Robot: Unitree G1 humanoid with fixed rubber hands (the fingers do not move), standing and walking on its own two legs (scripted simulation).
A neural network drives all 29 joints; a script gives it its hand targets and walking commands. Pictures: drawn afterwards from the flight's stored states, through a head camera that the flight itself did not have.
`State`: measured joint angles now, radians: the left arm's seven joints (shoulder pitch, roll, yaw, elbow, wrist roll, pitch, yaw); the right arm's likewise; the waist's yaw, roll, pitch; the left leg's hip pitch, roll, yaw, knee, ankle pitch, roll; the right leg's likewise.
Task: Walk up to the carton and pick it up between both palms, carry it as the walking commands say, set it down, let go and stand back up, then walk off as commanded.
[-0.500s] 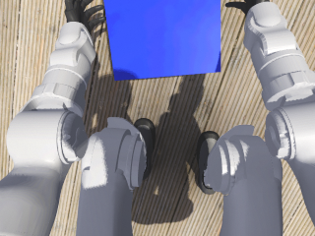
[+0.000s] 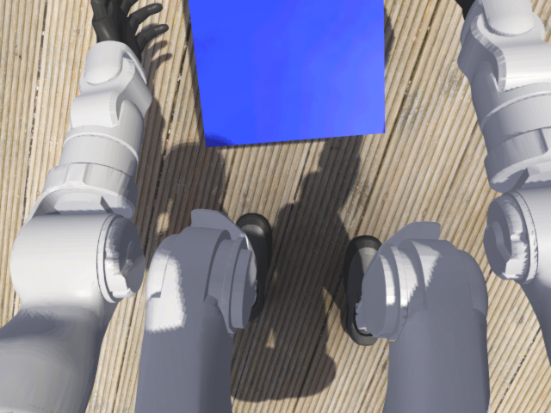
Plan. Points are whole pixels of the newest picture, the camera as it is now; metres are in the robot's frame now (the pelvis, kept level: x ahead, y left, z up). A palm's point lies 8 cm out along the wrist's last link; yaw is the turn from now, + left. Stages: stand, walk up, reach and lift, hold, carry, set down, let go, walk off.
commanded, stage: set down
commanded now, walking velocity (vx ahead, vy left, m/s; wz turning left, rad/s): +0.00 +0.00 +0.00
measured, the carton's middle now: (288, 39) +0.54 +0.05 -0.27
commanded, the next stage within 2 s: let go in 1.30 s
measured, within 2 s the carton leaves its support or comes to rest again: neither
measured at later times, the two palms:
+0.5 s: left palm out of the picture +0.51 +0.24 -0.01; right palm out of the picture +0.57 -0.16 -0.01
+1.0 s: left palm out of the picture +0.50 +0.25 +0.15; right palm out of the picture +0.57 -0.17 +0.15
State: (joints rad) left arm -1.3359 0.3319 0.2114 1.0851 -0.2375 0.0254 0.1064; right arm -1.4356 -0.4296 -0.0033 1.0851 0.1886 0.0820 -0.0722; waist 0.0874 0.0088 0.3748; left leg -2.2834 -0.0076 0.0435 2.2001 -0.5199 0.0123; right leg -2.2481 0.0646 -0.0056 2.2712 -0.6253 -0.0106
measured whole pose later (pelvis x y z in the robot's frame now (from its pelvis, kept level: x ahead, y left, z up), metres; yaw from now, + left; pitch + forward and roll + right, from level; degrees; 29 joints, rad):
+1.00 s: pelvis +0.03 +0.00 +0.24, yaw -1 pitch +47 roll +1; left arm -0.96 0.23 0.35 0.72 -0.08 0.17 0.01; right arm -1.13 -0.35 -0.20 0.91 0.01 0.19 0.03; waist 0.10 -0.03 -0.11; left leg -1.77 -0.02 0.01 1.32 -0.36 0.00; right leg -1.75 0.06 0.03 1.37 -0.44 -0.01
